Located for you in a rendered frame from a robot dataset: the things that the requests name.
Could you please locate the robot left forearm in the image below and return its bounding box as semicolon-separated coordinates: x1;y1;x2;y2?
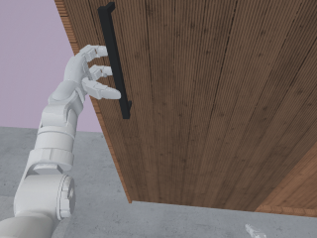
13;80;85;215

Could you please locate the left robot hand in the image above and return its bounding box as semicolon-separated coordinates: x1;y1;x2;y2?
63;45;121;100

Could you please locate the handle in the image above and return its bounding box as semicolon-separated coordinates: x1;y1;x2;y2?
97;1;133;120

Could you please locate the right robot hand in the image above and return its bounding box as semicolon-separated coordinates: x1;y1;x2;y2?
245;224;266;238

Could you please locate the wardrobe door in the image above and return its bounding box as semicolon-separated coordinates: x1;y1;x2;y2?
63;0;317;212
261;142;317;210

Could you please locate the left robot upper arm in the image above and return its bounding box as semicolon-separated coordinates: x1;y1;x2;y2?
0;174;76;238

